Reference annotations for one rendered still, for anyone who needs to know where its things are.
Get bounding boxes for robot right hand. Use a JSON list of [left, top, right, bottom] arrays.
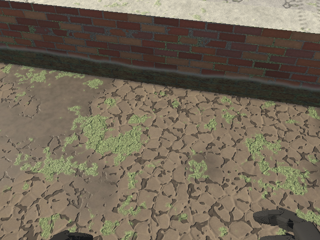
[[253, 207, 320, 240]]

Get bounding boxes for robot left hand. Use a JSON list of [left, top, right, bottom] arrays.
[[49, 230, 93, 240]]

